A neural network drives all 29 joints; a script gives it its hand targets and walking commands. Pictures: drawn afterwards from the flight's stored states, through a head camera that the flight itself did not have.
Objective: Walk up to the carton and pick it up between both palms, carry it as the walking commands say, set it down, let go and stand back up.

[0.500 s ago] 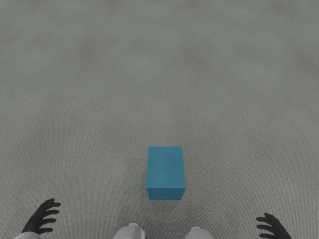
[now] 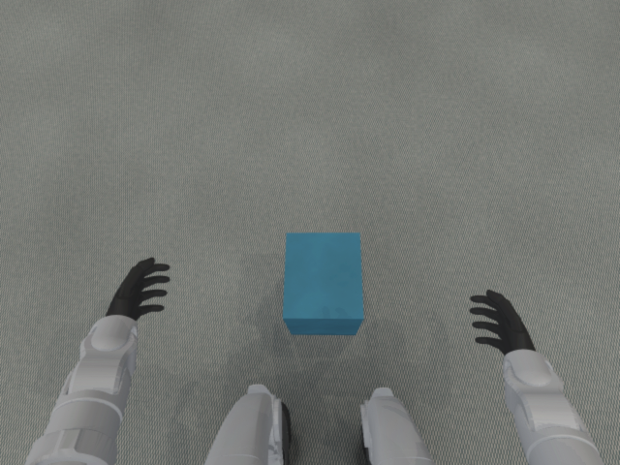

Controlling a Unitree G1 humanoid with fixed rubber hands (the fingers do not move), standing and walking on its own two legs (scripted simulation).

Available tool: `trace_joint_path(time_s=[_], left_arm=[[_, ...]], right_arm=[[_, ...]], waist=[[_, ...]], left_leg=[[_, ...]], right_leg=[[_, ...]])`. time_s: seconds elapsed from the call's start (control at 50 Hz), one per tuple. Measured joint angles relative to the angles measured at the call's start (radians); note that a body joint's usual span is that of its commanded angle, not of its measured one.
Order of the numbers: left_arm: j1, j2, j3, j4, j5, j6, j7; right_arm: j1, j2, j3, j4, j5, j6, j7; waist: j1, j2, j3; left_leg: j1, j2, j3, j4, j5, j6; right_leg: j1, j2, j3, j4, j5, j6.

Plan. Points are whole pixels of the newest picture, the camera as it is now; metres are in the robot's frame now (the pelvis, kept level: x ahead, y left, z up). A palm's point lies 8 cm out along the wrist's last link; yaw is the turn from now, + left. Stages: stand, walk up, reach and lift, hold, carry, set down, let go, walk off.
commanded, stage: reach and lift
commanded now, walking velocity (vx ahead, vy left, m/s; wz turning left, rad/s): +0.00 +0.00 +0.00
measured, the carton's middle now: (323, 287) +0.48 +0.00 -0.58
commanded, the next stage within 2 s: none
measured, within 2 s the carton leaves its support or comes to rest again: neither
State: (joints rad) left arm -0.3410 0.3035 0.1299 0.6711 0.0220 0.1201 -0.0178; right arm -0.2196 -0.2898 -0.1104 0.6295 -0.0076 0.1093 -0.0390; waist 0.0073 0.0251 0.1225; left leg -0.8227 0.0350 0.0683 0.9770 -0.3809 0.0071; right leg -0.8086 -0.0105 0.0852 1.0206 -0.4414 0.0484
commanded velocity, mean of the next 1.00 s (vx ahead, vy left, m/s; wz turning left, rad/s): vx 0.00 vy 0.00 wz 0.00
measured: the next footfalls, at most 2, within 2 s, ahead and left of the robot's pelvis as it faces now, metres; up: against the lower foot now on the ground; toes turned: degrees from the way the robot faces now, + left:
none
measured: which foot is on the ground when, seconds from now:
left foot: down 0.00-1.00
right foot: down 0.00-1.00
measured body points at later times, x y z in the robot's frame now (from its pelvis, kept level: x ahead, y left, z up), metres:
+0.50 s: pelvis -0.02 +0.01 -0.03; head +0.25 +0.01 +0.33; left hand +0.46 +0.23 -0.13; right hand +0.41 -0.20 -0.16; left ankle +0.05 +0.12 -0.67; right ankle +0.03 -0.14 -0.67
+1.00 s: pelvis -0.03 +0.01 -0.06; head +0.32 +0.00 +0.22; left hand +0.52 +0.19 -0.20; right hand +0.49 -0.18 -0.22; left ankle +0.05 +0.12 -0.67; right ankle +0.03 -0.14 -0.67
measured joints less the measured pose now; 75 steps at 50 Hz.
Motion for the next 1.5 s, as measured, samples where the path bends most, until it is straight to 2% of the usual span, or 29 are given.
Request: trace_joint_path(time_s=[0.1,0.26,0.36,0.5,0.68,0.8,0.9,1.04,1.16,1.26,1.34,1.46,1.5], left_arm=[[-0.117,0.000,0.007,0.069,0.000,0.007,-0.009],[-0.297,0.000,0.017,0.098,-0.023,0.017,0.017],[-0.401,0.000,0.024,0.123,-0.031,0.041,0.034],[-0.558,-0.001,0.045,0.162,-0.040,0.042,0.052],[-0.754,-0.009,0.087,0.203,-0.047,0.042,0.081],[-0.851,-0.017,0.110,0.212,-0.047,0.042,0.077],[-0.904,-0.024,0.178,0.213,-0.018,0.042,0.071],[-0.935,-0.024,0.185,0.182,-0.014,0.036,0.073],[-1.043,-0.024,0.184,0.179,-0.022,0.034,0.080],[-1.183,0.005,0.172,0.180,-0.026,0.053,0.114],[-1.229,0.026,0.118,0.215,-0.080,0.099,0.123],[-1.249,0.041,0.087,0.278,-0.093,0.118,0.140],[-1.250,0.048,0.069,0.279,-0.116,0.119,0.147]], right_arm=[[-0.101,0.041,0.000,0.000,0.000,0.010,-0.021],[-0.296,0.051,-0.005,0.015,0.000,0.023,-0.036],[-0.404,0.048,-0.012,0.052,0.000,0.049,-0.035],[-0.549,0.050,-0.036,0.116,0.000,0.048,-0.031],[-0.741,0.055,-0.091,0.143,0.000,0.030,-0.035],[-0.852,0.053,-0.122,0.163,0.000,0.030,-0.030],[-0.905,0.057,-0.149,0.163,0.000,0.030,-0.037],[-0.932,0.057,-0.151,0.111,0.000,0.022,-0.047],[-1.021,0.025,-0.151,0.105,0.000,0.028,-0.071],[-1.161,-0.021,-0.152,0.108,0.005,0.063,-0.097],[-1.223,-0.037,-0.151,0.140,0.049,0.116,-0.113],[-1.261,-0.054,-0.151,0.208,0.060,0.130,-0.127],[-1.264,-0.057,-0.151,0.213,0.088,0.131,-0.129]], waist=[[0.000,0.000,-0.009],[-0.002,-0.001,-0.029],[-0.013,-0.001,-0.044],[-0.017,-0.005,-0.072],[-0.022,-0.005,-0.104],[-0.023,-0.005,-0.104],[-0.023,-0.005,-0.051],[-0.023,-0.005,0.069],[-0.023,-0.005,0.222],[-0.024,-0.005,0.410],[-0.026,-0.005,0.404],[-0.028,-0.005,0.402],[-0.028,-0.005,0.402]], left_leg=[[-0.102,0.000,-0.002,0.033,0.006,0.000],[-0.282,0.000,-0.004,0.066,0.031,0.000],[-0.370,0.000,-0.005,0.080,0.039,0.006],[-0.482,-0.001,-0.005,0.088,0.050,0.013],[-0.643,-0.001,-0.006,0.088,0.077,0.013],[-0.714,-0.001,-0.007,0.088,0.089,0.013],[-0.727,-0.001,-0.007,0.087,0.096,0.013],[-0.724,-0.001,-0.008,0.103,0.102,0.013],[-0.745,-0.001,-0.012,0.205,0.085,0.013],[-0.760,-0.001,-0.018,0.369,0.039,0.013],[-0.868,-0.003,-0.024,0.504,0.008,0.013],[-0.971,-0.005,-0.032,0.688,-0.047,0.013],[-0.998,-0.005,-0.034,0.740,-0.063,0.013]], right_leg=[[-0.102,0.001,0.000,0.036,0.003,0.000],[-0.277,0.001,0.000,0.062,0.030,0.006],[-0.360,0.001,0.000,0.068,0.041,0.011],[-0.468,0.001,0.000,0.068,0.056,0.016],[-0.630,0.002,0.000,0.073,0.080,0.017],[-0.704,0.003,0.000,0.079,0.088,0.015],[-0.720,0.004,0.000,0.082,0.093,0.014],[-0.720,0.004,0.000,0.106,0.096,0.012],[-0.742,0.005,0.000,0.216,0.072,0.012],[-0.755,0.007,0.000,0.387,0.018,0.010],[-0.859,0.008,0.000,0.526,-0.021,0.010],[-0.952,0.011,0.000,0.709,-0.084,0.012],[-0.974,0.011,0.000,0.758,-0.102,0.016]])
